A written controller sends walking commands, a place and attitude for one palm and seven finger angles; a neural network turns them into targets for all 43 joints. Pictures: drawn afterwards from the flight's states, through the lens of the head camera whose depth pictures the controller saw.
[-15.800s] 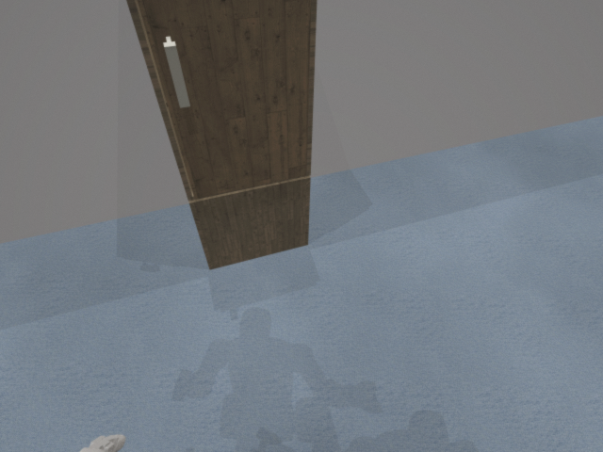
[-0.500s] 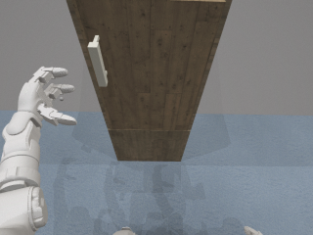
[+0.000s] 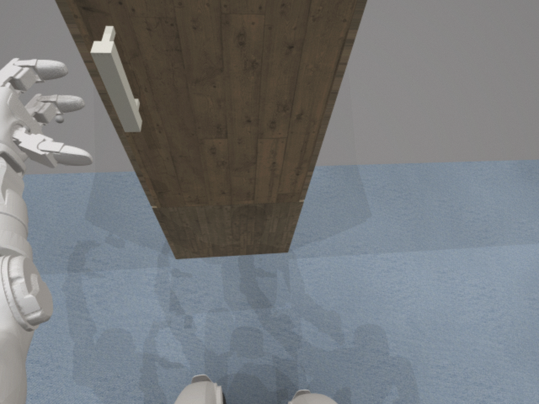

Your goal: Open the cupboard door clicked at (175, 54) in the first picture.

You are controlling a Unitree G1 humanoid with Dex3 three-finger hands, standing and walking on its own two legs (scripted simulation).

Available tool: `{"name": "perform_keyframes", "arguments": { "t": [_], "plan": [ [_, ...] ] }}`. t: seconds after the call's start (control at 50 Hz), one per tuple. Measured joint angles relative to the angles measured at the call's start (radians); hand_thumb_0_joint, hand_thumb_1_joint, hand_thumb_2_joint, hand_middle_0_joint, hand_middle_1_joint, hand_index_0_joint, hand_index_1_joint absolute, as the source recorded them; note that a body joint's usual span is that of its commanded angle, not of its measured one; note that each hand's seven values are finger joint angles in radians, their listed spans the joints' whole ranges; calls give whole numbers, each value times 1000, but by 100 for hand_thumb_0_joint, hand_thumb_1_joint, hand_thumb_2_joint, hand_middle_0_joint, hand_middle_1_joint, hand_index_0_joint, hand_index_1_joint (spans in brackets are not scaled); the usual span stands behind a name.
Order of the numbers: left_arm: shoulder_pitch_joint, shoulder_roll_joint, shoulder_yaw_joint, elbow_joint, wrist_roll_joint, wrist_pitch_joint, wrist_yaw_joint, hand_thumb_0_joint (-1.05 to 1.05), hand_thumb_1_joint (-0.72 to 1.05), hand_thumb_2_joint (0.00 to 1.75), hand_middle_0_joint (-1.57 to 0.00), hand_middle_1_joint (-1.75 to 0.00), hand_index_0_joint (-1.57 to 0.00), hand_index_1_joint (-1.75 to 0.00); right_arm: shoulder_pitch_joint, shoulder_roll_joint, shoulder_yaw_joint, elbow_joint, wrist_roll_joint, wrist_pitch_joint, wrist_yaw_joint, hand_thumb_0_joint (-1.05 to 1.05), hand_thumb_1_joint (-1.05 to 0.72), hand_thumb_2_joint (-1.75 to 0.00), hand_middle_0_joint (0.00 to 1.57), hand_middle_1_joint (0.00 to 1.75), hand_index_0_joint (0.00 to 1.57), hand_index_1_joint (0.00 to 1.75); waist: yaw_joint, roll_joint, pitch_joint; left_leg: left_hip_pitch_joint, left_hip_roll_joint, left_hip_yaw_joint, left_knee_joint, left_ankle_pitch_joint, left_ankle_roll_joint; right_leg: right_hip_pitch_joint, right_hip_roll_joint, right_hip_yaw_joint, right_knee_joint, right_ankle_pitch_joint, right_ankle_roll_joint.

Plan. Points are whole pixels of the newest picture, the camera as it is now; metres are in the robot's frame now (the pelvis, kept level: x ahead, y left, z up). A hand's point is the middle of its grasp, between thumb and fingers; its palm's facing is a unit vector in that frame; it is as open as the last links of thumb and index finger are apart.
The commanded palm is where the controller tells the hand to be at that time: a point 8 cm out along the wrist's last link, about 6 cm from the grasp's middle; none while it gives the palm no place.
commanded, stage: move the hooked fingers beside the handle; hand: left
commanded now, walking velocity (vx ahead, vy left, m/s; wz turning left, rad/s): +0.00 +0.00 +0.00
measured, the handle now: (122, 82) +0.57 +0.20 +0.11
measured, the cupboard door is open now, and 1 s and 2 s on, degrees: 0 0 0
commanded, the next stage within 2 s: slide the fingers in behind the handle in 0.94 s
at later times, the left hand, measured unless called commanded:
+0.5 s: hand (61, 113) +0.51 +0.27 +0.11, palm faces +0.05 -1.00 +0.02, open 14.0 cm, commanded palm +0.49 +0.31 +0.11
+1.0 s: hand (56, 115) +0.50 +0.27 +0.12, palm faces +0.05 -1.00 +0.01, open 14.0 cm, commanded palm +0.48 +0.31 +0.11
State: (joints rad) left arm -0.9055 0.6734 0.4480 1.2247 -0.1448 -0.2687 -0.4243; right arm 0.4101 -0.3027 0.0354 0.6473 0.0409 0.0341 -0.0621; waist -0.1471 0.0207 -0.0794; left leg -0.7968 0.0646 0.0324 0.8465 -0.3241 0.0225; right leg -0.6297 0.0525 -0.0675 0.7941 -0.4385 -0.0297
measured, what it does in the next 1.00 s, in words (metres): stands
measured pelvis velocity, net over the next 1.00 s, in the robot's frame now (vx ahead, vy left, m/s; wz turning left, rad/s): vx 0.00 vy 0.01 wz -0.01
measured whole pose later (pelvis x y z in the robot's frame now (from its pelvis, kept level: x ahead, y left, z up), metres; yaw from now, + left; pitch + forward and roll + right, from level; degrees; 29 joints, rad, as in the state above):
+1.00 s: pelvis +0.00 +0.01 -0.01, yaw -1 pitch +17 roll -4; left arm -0.94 0.68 0.46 1.24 -0.11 -0.29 -0.38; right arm 0.40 -0.28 0.05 0.62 0.03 0.08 -0.04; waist -0.16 0.02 -0.10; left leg -0.86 0.07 0.03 0.90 -0.35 0.04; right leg -0.68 0.06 -0.07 0.83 -0.45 -0.02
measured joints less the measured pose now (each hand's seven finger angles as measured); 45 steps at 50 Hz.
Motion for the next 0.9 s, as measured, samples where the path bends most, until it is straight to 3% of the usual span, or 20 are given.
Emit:
{"name": "perform_keyframes", "arguments": {
  "t": [0.26,0.5,0.68,0.78,0.9],
  "plan": [
    [-83,21,11,39,36,6,30,-1,-50,30,-30,-120,-30,-120,15,14,6,-10,-17,27,13,0,-91,-90,21,30,20,30,-28,1,-10,-56,3,4,27,-19,8,-51,2,6,11,-7,8],
    [4,1,44,-9,31,-5,33,-1,-50,30,-30,-120,-30,-120,23,25,6,-30,-15,60,26,0,-91,-90,21,30,20,30,-14,0,-23,-34,5,14,31,-36,13,-27,3,17,4,-15,15],
    [-18,-24,-29,-21,0,-10,17,-1,-50,30,-30,-120,-30,-120,-4,17,0,-18,-15,55,21,0,-91,-90,21,30,20,30,5,3,-23,-39,-5,-6,40,-33,15,-20,-3,-3,5,-15,16],
    [-39,-35,-26,9,13,8,31,-1,-50,30,-30,-120,-30,-120,-23,13,4,-28,-17,46,20,0,-91,-90,21,30,20,30,-3,1,-21,-50,-7,-6,44,-27,16,-34,-6,-4,17,-15,17],
    [-18,-30,15,-17,33,-29,61,-1,-50,30,-30,-120,-30,-120,-21,15,6,-37,-20,41,24,0,-91,-90,21,30,20,30,-12,0,-20,-59,1,0,53,-27,15,-49,0,3,30,-13,15]
  ]
}}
